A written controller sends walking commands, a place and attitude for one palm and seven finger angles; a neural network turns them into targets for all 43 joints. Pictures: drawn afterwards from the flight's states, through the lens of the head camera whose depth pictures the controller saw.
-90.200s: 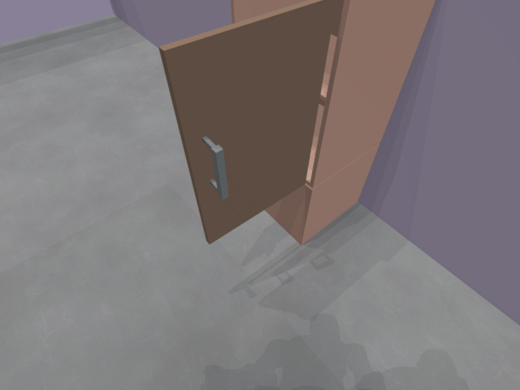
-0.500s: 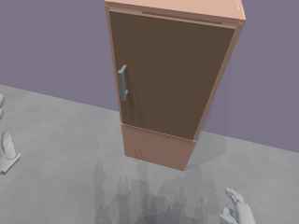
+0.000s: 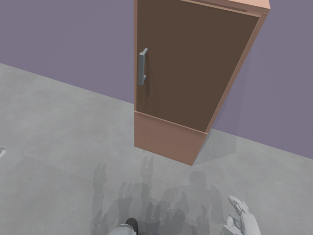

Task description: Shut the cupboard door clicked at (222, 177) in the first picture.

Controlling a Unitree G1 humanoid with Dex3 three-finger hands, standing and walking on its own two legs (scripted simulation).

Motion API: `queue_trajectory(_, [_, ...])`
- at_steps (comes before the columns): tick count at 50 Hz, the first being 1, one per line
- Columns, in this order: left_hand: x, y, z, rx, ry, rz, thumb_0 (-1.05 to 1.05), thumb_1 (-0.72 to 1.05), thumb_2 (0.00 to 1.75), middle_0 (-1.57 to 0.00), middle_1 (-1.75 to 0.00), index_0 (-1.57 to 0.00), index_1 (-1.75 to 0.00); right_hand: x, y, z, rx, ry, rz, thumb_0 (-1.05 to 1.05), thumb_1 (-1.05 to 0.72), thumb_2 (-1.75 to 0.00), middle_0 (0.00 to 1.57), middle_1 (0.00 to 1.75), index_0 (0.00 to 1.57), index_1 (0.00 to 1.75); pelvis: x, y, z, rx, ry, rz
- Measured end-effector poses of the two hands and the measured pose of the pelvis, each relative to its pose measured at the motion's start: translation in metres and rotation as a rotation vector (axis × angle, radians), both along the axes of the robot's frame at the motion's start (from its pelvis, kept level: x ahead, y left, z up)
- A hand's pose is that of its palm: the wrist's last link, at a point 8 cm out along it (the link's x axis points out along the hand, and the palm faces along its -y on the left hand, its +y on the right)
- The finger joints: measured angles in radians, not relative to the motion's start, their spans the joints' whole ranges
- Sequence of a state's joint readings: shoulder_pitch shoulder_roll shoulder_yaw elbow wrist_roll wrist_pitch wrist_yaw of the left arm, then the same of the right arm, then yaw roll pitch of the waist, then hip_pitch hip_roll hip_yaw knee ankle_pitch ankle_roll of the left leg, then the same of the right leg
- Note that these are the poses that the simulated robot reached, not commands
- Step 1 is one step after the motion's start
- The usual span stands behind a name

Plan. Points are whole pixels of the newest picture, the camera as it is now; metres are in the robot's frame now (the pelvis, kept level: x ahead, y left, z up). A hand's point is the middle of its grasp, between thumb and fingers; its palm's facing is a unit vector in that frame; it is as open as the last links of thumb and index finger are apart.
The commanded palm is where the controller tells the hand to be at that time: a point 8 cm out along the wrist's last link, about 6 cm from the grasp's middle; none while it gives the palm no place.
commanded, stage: stop stepping back and stand still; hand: left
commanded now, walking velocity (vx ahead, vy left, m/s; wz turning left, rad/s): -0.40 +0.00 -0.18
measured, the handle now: (143, 67) +0.75 +0.10 +0.00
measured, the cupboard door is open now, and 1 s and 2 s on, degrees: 0 0 0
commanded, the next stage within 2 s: let the arm hang, fingers relaxed in 1.08 s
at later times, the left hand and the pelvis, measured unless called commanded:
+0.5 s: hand out of the picture +0.07 +0.30 +0.21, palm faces +0.39 -0.82 -0.42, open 7.4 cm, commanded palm +0.06 +0.33 +0.20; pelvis -0.11 +0.05 +0.01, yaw -7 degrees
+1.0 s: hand out of the picture +0.07 +0.28 +0.21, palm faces +0.40 -0.77 -0.50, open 7.4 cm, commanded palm +0.03 +0.30 +0.20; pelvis -0.16 +0.03 +0.02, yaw -10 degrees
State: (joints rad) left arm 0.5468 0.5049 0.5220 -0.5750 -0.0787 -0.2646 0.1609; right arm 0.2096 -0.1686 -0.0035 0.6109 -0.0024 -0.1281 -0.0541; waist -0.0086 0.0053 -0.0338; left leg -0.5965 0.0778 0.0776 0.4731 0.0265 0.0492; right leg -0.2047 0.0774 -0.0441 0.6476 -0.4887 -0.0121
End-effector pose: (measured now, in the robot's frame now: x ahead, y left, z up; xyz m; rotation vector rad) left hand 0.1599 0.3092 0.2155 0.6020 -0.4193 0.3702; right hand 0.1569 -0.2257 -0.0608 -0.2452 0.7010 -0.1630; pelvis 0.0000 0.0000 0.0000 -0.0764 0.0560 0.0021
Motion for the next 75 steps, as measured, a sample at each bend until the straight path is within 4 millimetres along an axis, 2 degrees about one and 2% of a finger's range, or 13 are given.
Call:
queue_trajectory(5, [-0.031, -0.009, -0.006, -0.041, 0.012, -0.024, 0.01, 0.88, 0.90, -0.21, -0.30, -0.21, -0.30, -0.014, 0.009, -0.006, 0.015, -0.004, 0.021, 0.02, -0.91, -0.90, 0.20, 0.30, 0.20, 0.30, -0.026, 0.007, 0.001, 0.007, -0.043, -0.052])
queue_trajectory(15, [-0.035, 0.017, -0.009, -0.156, 0.013, -0.040, 0.01, 0.88, 0.90, -0.21, -0.30, -0.21, -0.30, -0.078, 0.015, 0.020, 0.005, -0.087, -0.088, 0.02, -0.91, -0.90, 0.20, 0.30, 0.20, 0.30, -0.071, 0.026, 0.009, 0.002, -0.087, -0.033])
queue_trajectory(24, [-0.124, 0.024, 0.005, -0.045, 0.023, -0.088, 0.02, 0.88, 0.90, -0.21, -0.31, -0.22, -0.30, -0.167, 0.013, 0.016, -0.076, 0.081, -0.115, 0.02, -0.91, -0.90, 0.20, 0.30, 0.20, 0.30, -0.110, 0.046, 0.013, 0.056, -0.046, -0.129])
queue_trajectory(30, [-0.098, 0.062, -0.014, -0.153, -0.055, 0.010, 0.01, 0.88, 0.90, -0.21, -0.30, -0.21, -0.30, -0.207, 0.032, -0.003, -0.055, 0.071, -0.174, 0.02, -0.91, -0.90, 0.20, 0.30, 0.20, 0.30, -0.144, 0.066, 0.003, 0.033, -0.091, -0.117])
queue_trajectory(35, [-0.094, 0.031, -0.022, -0.183, 0.083, -0.098, 0.02, 0.89, 0.90, -0.20, -0.30, -0.20, -0.30, -0.237, 0.055, 0.007, 0.051, 0.061, -0.200, 0.02, -0.91, -0.90, 0.20, 0.30, 0.20, 0.30, -0.157, 0.060, 0.019, 0.032, -0.089, -0.141])
queue_trajectory(41, [-0.123, -0.015, 0.004, -0.018, 0.133, -0.247, 0.02, 0.89, 0.90, -0.21, -0.30, -0.21, -0.30, -0.249, 0.048, 0.005, 0.074, 0.092, -0.209, 0.02, -0.90, -0.90, 0.20, 0.30, 0.20, 0.30, -0.159, 0.043, 0.025, 0.033, -0.052, -0.166])
queue_trajectory(46, [-0.128, -0.008, 0.017, 0.078, 0.096, -0.119, 0.01, 0.88, 0.90, -0.22, -0.31, -0.22, -0.30, -0.243, 0.017, -0.021, 0.069, 0.132, -0.190, 0.02, -0.90, -0.90, 0.20, 0.30, 0.20, 0.30, -0.166, 0.033, 0.013, 0.056, -0.053, -0.164])
queue_trajectory(50, [-0.129, 0.005, 0.012, -0.006, 0.097, -0.001, 0.01, 0.88, 0.90, -0.21, -0.31, -0.22, -0.30, -0.239, -0.004, -0.019, 0.065, 0.121, -0.212, 0.02, -0.91, -0.90, 0.20, 0.30, 0.20, 0.30, -0.160, 0.029, 0.019, 0.091, -0.080, -0.170])
queue_trajectory(60, [-0.102, -0.016, -0.038, -0.157, 0.159, -0.081, 0.02, 0.89, 0.90, -0.21, -0.30, -0.21, -0.30, -0.202, -0.022, -0.006, -0.037, 0.072, -0.158, 0.02, -0.91, -0.90, 0.20, 0.30, 0.20, 0.30, -0.141, 0.031, 0.012, 0.082, -0.092, -0.131])
queue_trajectory(65, [-0.073, -0.018, -0.169, -0.226, 0.743, -0.065, 0.00, 0.89, 0.90, -0.20, -0.30, -0.20, -0.30, -0.184, -0.019, -0.030, -0.006, 0.121, -0.067, 0.01, -0.91, -0.90, 0.20, 0.30, 0.20, 0.30, -0.146, 0.041, -0.001, 0.094, -0.062, -0.101])
queue_trajectory(70, [-0.143, -0.053, -0.290, -0.356, 1.286, -0.016, 0.01, 0.90, 0.90, -0.20, -0.30, -0.20, -0.30, -0.199, -0.006, -0.054, 0.069, 0.207, -0.073, 0.01, -0.91, -0.90, 0.20, 0.30, 0.20, 0.30, -0.154, 0.030, -0.006, 0.119, -0.076, -0.098])
queue_trajectory(73, [-0.203, -0.074, -0.324, -0.480, 1.496, 0.035, 0.01, 0.91, 0.90, -0.20, -0.30, -0.20, -0.30, -0.222, 0.003, -0.061, 0.101, 0.347, -0.088, 0.01, -0.91, -0.90, 0.20, 0.30, 0.20, 0.30, -0.147, 0.025, 0.001, 0.101, -0.071, -0.073])
queue_trajectory(75, [-0.226, -0.065, -0.329, -0.553, 1.520, 0.136, -0.01, 0.96, 0.90, -0.21, -0.30, -0.21, -0.30, -0.238, 0.010, -0.063, 0.106, 0.448, -0.087, 0.01, -0.91, -0.90, 0.20, 0.30, 0.20, 0.30, -0.142, 0.023, 0.006, 0.086, -0.060, -0.066])
